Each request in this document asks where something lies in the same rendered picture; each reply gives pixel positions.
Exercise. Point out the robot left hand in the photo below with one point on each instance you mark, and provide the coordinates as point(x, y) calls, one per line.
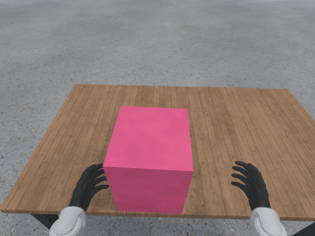
point(85, 187)

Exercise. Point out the robot right hand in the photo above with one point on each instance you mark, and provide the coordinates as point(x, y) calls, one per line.
point(254, 188)

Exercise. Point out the robot right forearm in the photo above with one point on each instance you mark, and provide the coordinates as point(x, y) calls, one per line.
point(266, 222)

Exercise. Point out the table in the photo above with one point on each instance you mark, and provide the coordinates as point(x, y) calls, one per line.
point(266, 127)

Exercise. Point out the robot left forearm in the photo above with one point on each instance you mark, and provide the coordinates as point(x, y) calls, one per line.
point(71, 222)

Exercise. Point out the carton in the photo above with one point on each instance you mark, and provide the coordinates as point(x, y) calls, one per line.
point(149, 164)

